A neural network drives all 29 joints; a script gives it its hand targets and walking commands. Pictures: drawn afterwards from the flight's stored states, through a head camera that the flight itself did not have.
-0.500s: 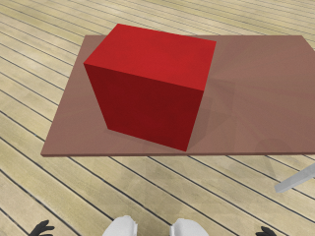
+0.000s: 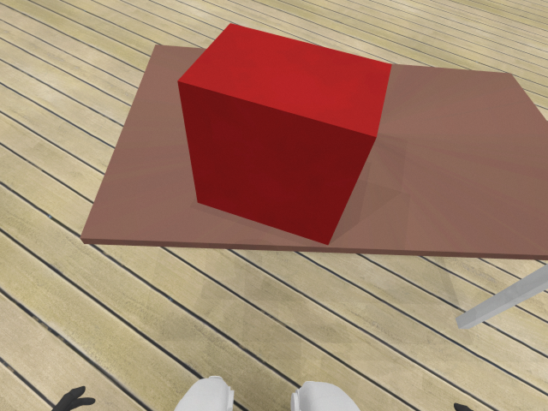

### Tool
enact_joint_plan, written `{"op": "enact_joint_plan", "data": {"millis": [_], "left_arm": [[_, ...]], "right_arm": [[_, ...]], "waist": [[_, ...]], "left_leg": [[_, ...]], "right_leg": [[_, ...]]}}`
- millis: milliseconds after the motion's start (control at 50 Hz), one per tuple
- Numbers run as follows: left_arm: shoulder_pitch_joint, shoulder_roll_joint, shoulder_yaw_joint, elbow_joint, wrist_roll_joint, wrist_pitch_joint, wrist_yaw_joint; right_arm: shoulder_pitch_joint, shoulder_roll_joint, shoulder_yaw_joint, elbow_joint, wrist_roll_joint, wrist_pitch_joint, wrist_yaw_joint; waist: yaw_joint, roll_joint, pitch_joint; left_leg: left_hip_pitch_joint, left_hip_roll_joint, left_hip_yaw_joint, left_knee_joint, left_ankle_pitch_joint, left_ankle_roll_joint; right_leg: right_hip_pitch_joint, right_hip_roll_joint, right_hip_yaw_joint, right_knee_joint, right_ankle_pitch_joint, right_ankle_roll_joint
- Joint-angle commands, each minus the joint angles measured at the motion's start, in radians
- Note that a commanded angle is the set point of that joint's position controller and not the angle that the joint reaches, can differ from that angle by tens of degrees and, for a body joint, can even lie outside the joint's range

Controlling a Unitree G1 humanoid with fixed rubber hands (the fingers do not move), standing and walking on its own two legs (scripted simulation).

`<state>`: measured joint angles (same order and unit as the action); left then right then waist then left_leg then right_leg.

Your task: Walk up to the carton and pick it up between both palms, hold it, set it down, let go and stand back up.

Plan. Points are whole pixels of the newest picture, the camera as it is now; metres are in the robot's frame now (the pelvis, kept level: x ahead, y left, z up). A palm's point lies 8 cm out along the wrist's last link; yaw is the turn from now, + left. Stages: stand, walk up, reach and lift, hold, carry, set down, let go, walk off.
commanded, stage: walk up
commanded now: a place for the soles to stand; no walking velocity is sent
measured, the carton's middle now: (282, 142) +0.55 -0.02 +0.04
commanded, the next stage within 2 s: none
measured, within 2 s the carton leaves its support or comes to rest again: neither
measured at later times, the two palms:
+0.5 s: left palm out of the picture +0.10 +0.30 -0.11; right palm out of the picture +0.08 -0.33 -0.10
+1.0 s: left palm out of the picture +0.09 +0.36 -0.12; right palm (438, 386) +0.16 -0.27 -0.09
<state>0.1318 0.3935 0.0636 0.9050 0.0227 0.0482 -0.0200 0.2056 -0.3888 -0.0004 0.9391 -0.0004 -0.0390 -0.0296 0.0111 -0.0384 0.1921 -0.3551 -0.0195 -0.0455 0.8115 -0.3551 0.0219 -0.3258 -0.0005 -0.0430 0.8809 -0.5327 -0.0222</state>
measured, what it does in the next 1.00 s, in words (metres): steps on the spot: right foot, then left foot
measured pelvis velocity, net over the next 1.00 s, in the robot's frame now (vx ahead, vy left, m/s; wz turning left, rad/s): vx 0.06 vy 0.05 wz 0.05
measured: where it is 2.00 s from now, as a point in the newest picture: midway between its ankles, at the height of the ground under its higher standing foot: outside the picture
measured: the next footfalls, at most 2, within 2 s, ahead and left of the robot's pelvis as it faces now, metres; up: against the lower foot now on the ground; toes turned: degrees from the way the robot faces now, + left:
right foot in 0.04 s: +0.06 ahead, -0.12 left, +0.00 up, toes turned -2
left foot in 0.94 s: +0.14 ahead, +0.17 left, +0.00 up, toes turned +0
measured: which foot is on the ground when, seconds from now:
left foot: down 0.00-0.72, up 0.74-0.92, down 0.94-1.00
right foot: up 0.00-0.02, down 0.04-0.96, up 0.98-1.00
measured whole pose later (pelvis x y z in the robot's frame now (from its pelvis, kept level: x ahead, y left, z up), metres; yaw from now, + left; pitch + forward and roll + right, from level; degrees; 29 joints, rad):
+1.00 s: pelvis +0.06 +0.05 +0.00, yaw +3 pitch -4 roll -1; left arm 0.26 0.39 0.06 0.93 0.02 -0.03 -0.02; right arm 0.20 -0.41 0.00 0.92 0.00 -0.07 0.03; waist 0.01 -0.03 0.11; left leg -0.37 -0.02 -0.04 0.82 -0.36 0.00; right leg -0.30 -0.07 -0.01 0.98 -0.53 0.00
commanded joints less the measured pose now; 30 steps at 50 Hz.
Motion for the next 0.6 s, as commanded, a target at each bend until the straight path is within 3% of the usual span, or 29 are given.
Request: {"op": "enact_joint_plan", "data": {"millis": [0, 20, 40, 60, 80, 100, 120, 160, 180, 220, 240, 260, 280, 320, 360, 380, 400, 420, 460, 480, 520, 540, 580], "left_arm": [[0.054, 0.180, 0.051, -0.016, -0.016, -0.056, 0.014], [0.074, 0.176, 0.052, -0.004, -0.012, -0.065, 0.019], [0.100, 0.211, 0.059, 0.003, -0.001, -0.075, 0.025], [0.074, 0.256, 0.067, -0.010, 0.006, -0.087, 0.029], [0.016, 0.284, 0.067, -0.025, 0.002, -0.094, 0.025], [-0.041, 0.291, 0.061, -0.043, 0.001, -0.100, 0.022], [-0.048, 0.282, 0.051, -0.042, 0.000, -0.101, 0.022], [-0.065, 0.245, 0.034, -0.050, -0.001, -0.096, 0.020], [-0.064, 0.225, 0.031, -0.046, -0.004, -0.092, 0.018], [-0.070, 0.190, 0.024, -0.048, -0.017, -0.085, 0.013], [-0.051, 0.186, 0.024, -0.041, -0.021, -0.079, 0.012], [-0.019, 0.177, 0.022, -0.031, -0.020, -0.076, 0.012], [0.003, 0.175, 0.022, -0.018, -0.016, -0.076, 0.013], [0.017, 0.196, 0.026, -0.002, -0.010, -0.088, 0.015], [0.016, 0.246, 0.036, 0.000, -0.007, -0.099, 0.020], [-0.002, 0.263, 0.038, -0.008, -0.008, -0.101, 0.021], [-0.022, 0.262, 0.033, -0.019, -0.009, -0.100, 0.023], [-0.045, 0.252, 0.030, -0.023, -0.010, -0.097, 0.023], [-0.063, 0.219, 0.021, -0.034, -0.016, -0.091, 0.021], [-0.059, 0.206, 0.018, -0.033, -0.020, -0.086, 0.019], [-0.030, 0.191, 0.017, -0.021, -0.019, -0.079, 0.019], [-0.012, 0.190, 0.018, -0.011, -0.018, -0.078, 0.020], [0.004, 0.199, 0.018, 0.000, -0.015, -0.083, 0.020]], "right_arm": [[-0.098, -0.269, -0.080, -0.069, -0.025, -0.026, 0.004], [-0.115, -0.240, -0.069, -0.073, -0.019, -0.021, 0.006], [-0.117, -0.196, -0.056, -0.082, -0.010, -0.020, 0.007], [-0.103, -0.175, -0.053, -0.080, -0.008, -0.015, 0.011], [-0.067, -0.199, -0.066, -0.056, -0.016, -0.008, 0.007], [-0.039, -0.223, -0.075, -0.042, -0.020, -0.007, 0.008], [-0.033, -0.225, -0.079, -0.036, -0.021, -0.011, 0.014], [-0.015, -0.206, -0.080, -0.022, -0.023, -0.026, 0.022], [-0.005, -0.203, -0.080, -0.013, -0.023, -0.034, 0.021], [-0.017, -0.244, -0.080, -0.015, -0.028, -0.044, 0.017], [-0.051, -0.258, -0.075, -0.028, -0.030, -0.044, 0.016], [-0.087, -0.265, -0.071, -0.035, -0.029, -0.042, 0.017], [-0.117, -0.262, -0.064, -0.036, -0.027, -0.039, 0.017], [-0.141, -0.218, -0.048, -0.032, -0.020, -0.034, 0.018], [-0.113, -0.200, -0.050, -0.023, -0.016, -0.028, 0.021], [-0.088, -0.199, -0.054, -0.018, -0.015, -0.026, 0.019], [-0.067, -0.204, -0.058, -0.013, -0.014, -0.027, 0.018], [-0.049, -0.206, -0.061, -0.008, -0.014, -0.031, 0.018], [-0.034, -0.220, -0.066, -0.007, -0.020, -0.040, 0.018], [-0.049, -0.233, -0.065, -0.012, -0.023, -0.043, 0.017], [-0.086, -0.251, -0.062, -0.020, -0.023, -0.044, 0.014], [-0.103, -0.251, -0.058, -0.021, -0.022, -0.043, 0.013], [-0.126, -0.233, -0.052, -0.025, -0.018, -0.037, 0.013]], "waist": [[0.021, 0.158, -0.209], [0.040, 0.121, -0.227], [0.056, 0.031, -0.257], [0.046, -0.051, -0.228], [0.025, -0.045, -0.193], [-0.001, -0.020, -0.156], [-0.013, -0.003, -0.135], [-0.032, -0.018, -0.139], [-0.038, -0.012, -0.158], [-0.026, 0.058, -0.215], [-0.005, 0.087, -0.216], [0.016, 0.104, -0.216], [0.029, 0.104, -0.197], [0.037, 0.062, -0.198], [0.023, 0.000, -0.216], [0.010, 0.002, -0.212], [-0.003, 0.003, -0.215], [-0.014, 0.003, -0.222], [-0.022, 0.020, -0.259], [-0.013, 0.054, -0.266], [0.012, 0.096, -0.260], [0.022, 0.098, -0.256], [0.030, 0.086, -0.253]], "left_leg": [[-0.007, 0.223, -0.362, -0.369, -0.016, 0.124], [-0.068, 0.188, -0.294, -0.306, 0.035, 0.084], [-0.153, 0.134, -0.222, -0.183, 0.072, 0.034], [-0.206, 0.026, -0.083, -0.055, 0.024, -0.006], [-0.151, 0.005, -0.040, 0.018, -0.167, -0.006], [-0.102, 0.034, -0.028, 0.041, -0.202, 0.000], [-0.055, 0.045, -0.010, -0.003, -0.185, 0.007], [0.066, 0.043, -0.003, -0.142, -0.044, 0.013], [0.121, 0.051, -0.040, -0.227, 0.041, 0.022], [0.126, 0.144, -0.246, -0.342, 0.080, 0.074], [0.071, 0.196, -0.338, -0.381, -0.006, 0.107], [0.018, 0.225, -0.383, -0.401, -0.086, 0.134], [-0.021, 0.222, -0.368, -0.393, -0.084, 0.130], [-0.083, 0.141, -0.231, -0.314, 0.004, 0.059], [-0.052, 0.043, -0.080, -0.147, 0.104, 0.014], [-0.034, 0.039, -0.045, -0.118, 0.098, 0.009], [0.012, 0.048, -0.034, -0.139, 0.105, 0.011], [0.060, 0.056, -0.044, -0.174, 0.146, 0.019], [0.137, 0.098, -0.136, -0.246, 0.238, 0.052], [0.123, 0.137, -0.207, -0.278, 0.249, 0.077], [0.063, 0.208, -0.319, -0.323, 0.199, 0.129], [0.040, 0.212, -0.328, -0.323, 0.192, 0.133], [-0.010, 0.169, -0.249, -0.298, 0.187, 0.085]], "right_leg": [[0.122, -0.034, 0.078, -0.289, 0.112, -0.016], [0.220, -0.045, 0.098, -0.387, 0.167, -0.033], [0.300, -0.132, 0.257, -0.450, 0.151, -0.070], [0.267, -0.248, 0.456, -0.539, 0.015, -0.128], [0.148, -0.357, 0.542, -0.587, -0.099, -0.189], [0.073, -0.364, 0.533, -0.572, -0.135, -0.218], [0.023, -0.338, 0.479, -0.550, -0.117, -0.203], [-0.039, -0.255, 0.331, -0.479, 0.017, -0.137], [-0.057, -0.208, 0.269, -0.434, 0.088, -0.098], [-0.038, -0.093, 0.154, -0.291, 0.165, -0.029], [-0.005, -0.050, 0.111, -0.236, 0.106, -0.015], [0.039, -0.034, 0.106, -0.233, 0.050, -0.017], [0.077, -0.041, 0.116, -0.273, 0.067, -0.025], [0.159, -0.101, 0.191, -0.393, 0.117, -0.056], [0.147, -0.212, 0.339, -0.478, 0.117, -0.121], [0.122, -0.256, 0.371, -0.473, 0.150, -0.150], [0.087, -0.257, 0.341, -0.440, 0.206, -0.156], [0.057, -0.233, 0.291, -0.407, 0.246, -0.136], [0.024, -0.154, 0.184, -0.331, 0.316, -0.072], [0.034, -0.107, 0.137, -0.280, 0.310, -0.042], [0.068, -0.063, 0.106, -0.220, 0.237, -0.020], [0.089, -0.065, 0.113, -0.239, 0.229, -0.024], [0.151, -0.089, 0.144, -0.322, 0.241, -0.044]]}}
